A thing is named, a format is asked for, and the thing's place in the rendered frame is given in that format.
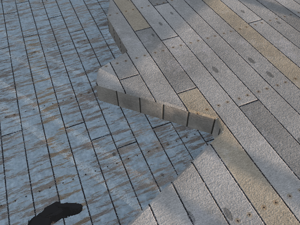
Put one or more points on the robot left hand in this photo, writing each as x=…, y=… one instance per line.
x=55, y=211

